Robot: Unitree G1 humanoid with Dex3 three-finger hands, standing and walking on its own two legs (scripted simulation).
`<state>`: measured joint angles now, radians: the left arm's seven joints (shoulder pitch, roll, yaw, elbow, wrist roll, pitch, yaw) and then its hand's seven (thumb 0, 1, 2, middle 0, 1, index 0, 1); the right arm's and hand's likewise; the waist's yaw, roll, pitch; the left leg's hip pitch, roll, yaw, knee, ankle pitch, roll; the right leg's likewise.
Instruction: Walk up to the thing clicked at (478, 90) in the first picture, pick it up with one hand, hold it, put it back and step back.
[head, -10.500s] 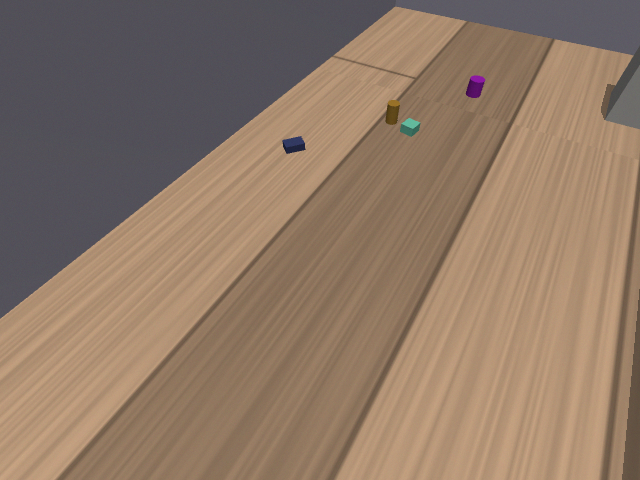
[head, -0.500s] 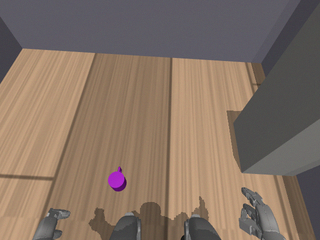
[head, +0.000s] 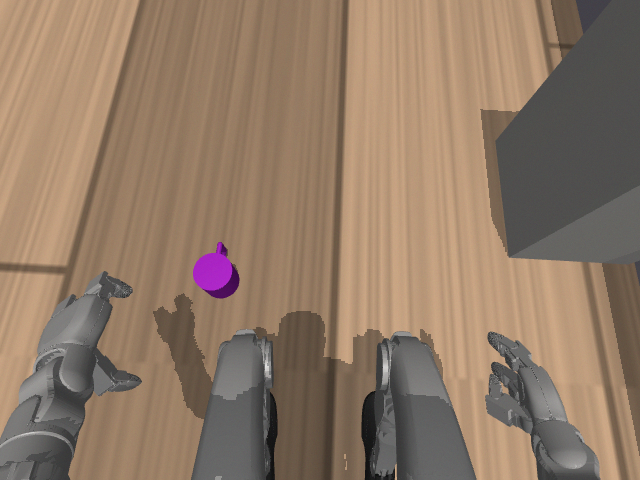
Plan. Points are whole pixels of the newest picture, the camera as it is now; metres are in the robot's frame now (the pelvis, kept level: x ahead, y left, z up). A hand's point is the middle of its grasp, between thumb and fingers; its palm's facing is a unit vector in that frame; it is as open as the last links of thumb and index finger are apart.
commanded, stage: rise first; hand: left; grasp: from above
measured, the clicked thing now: (218, 269) +0.46 +0.25 -0.48
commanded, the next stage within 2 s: none
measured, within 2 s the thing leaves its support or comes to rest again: neither
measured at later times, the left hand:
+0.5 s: hand (143, 301) +0.35 +0.32 -0.26, palm faces -0.49 -0.19 -0.85, open 14.0 cm
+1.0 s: hand (159, 284) +0.39 +0.32 -0.31, palm faces -0.47 -0.03 -0.88, open 14.1 cm
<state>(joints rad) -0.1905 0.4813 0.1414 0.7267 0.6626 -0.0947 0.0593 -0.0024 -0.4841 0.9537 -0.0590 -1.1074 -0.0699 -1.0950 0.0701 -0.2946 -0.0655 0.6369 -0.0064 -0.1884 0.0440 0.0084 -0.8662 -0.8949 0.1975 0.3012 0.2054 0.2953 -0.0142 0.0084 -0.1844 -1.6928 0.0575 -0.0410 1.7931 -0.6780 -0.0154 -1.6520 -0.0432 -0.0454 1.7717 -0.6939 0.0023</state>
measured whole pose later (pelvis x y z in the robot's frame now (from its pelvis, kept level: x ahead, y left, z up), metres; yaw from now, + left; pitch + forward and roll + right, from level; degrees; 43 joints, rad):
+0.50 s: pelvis -0.04 +0.01 -0.12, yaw -3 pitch +33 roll -6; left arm -0.60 0.67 0.15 1.05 1.02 -0.27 0.16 0.00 -0.51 1.00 -0.07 -1.06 -0.07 -1.05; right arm 0.15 -0.28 -0.05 0.74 -0.05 -0.06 0.08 0.01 -0.89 -0.90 0.20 0.30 0.21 0.29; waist -0.08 0.01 -0.12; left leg -2.11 0.06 -0.10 2.17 -0.65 0.00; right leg -2.04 -0.03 -0.07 2.12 -0.66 0.01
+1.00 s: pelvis -0.04 +0.01 -0.17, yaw -4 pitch +34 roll -7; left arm -0.78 0.72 0.13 1.25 1.24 -0.30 0.30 0.00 -0.51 0.98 -0.09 -1.01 -0.09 -1.00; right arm 0.11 -0.27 -0.03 0.74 -0.11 -0.02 0.13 0.00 -0.92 -0.91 0.20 0.30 0.21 0.29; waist -0.12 -0.01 -0.08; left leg -2.25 0.05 -0.11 2.32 -0.67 0.01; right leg -2.16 -0.03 -0.07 2.25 -0.68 0.02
